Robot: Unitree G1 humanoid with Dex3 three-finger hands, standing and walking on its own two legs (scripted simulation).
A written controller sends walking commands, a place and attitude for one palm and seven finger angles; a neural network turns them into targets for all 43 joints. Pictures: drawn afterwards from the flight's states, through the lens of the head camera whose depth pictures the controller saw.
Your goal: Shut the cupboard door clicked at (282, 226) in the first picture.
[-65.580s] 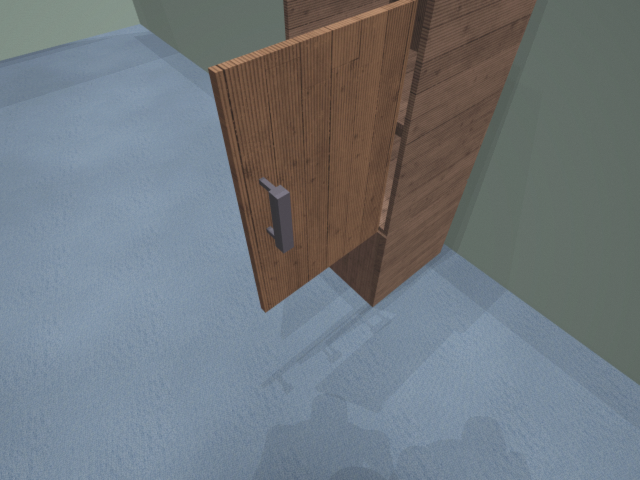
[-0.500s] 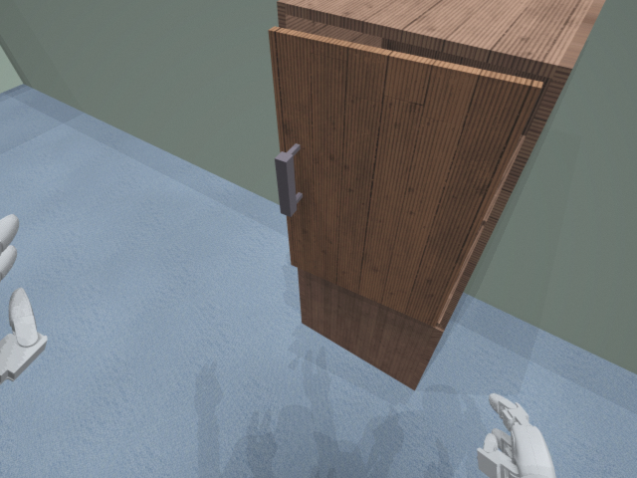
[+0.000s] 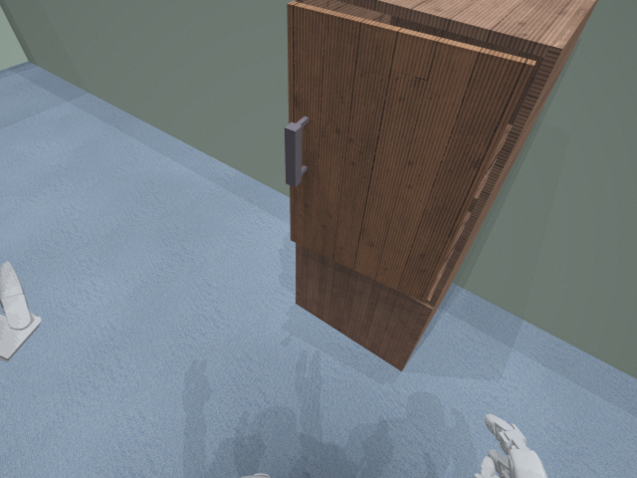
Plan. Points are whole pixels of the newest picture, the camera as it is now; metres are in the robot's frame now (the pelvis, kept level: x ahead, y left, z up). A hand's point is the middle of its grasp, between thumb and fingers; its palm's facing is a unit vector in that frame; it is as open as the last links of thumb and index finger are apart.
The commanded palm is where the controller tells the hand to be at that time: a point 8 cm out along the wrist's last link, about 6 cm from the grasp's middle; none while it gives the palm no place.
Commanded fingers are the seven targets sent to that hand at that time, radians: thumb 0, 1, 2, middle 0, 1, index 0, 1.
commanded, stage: step back with the hand held close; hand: left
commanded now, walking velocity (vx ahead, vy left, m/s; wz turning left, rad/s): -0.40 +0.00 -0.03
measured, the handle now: (298, 151) +0.73 +0.08 +0.00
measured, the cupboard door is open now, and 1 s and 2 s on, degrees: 5 5 5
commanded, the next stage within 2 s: stop stepping back and stand still in 0.50 s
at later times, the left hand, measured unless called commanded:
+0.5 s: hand out of the picture +0.13 +0.27 +0.19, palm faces +0.47 -0.76 -0.44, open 7.4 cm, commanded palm +0.05 +0.31 +0.19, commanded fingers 0.00 0.90 0.90 -0.20 -0.30 -0.20 -0.30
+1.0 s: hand out of the picture +0.04 +0.30 +0.19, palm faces +0.49 -0.79 -0.37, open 7.4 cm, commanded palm -0.02 +0.33 +0.19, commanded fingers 0.00 0.90 0.90 -0.20 -0.30 -0.20 -0.30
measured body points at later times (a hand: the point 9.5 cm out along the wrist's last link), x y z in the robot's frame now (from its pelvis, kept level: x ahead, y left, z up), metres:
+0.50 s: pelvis -0.07 +0.00 -0.01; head -0.06 +0.03 +0.44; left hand +0.10 +0.31 +0.22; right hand +0.10 -0.24 -0.08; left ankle +0.09 +0.11 -0.72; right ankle +0.03 -0.14 -0.70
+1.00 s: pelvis -0.15 +0.03 +0.02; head -0.17 +0.06 +0.47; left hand +0.01 +0.34 +0.21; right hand +0.01 -0.18 -0.04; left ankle -0.11 +0.14 -0.72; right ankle -0.16 -0.08 -0.70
